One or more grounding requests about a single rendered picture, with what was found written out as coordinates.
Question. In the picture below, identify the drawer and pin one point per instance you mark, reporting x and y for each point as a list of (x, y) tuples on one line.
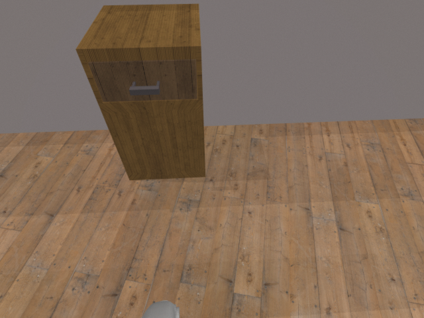
[(178, 79)]

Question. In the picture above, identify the left robot thigh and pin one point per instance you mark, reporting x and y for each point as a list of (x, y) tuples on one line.
[(162, 309)]

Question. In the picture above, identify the handle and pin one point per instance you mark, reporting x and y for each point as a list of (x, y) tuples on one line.
[(145, 90)]

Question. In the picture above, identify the cabinet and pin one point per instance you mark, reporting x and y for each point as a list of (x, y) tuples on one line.
[(157, 139)]

